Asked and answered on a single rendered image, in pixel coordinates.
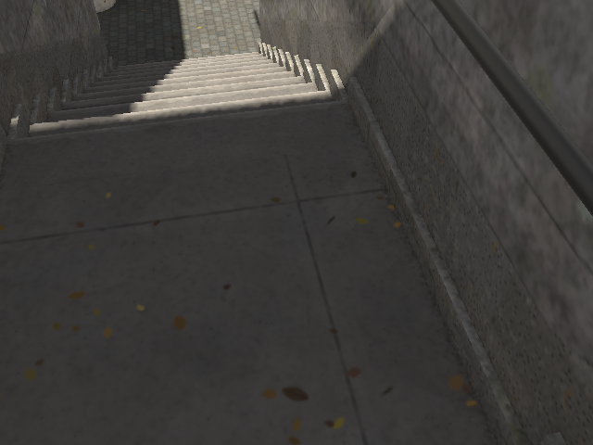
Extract stairs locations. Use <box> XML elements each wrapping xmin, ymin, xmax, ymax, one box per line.
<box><xmin>28</xmin><ymin>52</ymin><xmax>334</xmax><ymax>137</ymax></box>

